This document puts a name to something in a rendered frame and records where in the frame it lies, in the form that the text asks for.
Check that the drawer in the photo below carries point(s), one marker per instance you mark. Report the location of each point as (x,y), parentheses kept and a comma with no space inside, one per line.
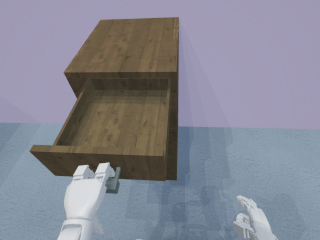
(121,121)

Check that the cabinet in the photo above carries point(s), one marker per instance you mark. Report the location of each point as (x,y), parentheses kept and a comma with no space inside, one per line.
(133,48)

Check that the handle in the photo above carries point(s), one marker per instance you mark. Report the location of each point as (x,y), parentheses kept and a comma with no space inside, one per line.
(112,184)

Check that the left robot forearm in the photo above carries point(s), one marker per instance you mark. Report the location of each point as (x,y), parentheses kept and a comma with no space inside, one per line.
(76,229)

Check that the left robot hand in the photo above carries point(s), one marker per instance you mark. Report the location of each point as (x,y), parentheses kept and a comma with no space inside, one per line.
(86,192)

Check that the right robot forearm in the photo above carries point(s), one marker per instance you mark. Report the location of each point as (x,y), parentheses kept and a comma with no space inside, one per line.
(264,235)

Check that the right robot hand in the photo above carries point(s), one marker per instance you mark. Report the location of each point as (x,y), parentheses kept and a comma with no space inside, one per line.
(247,226)

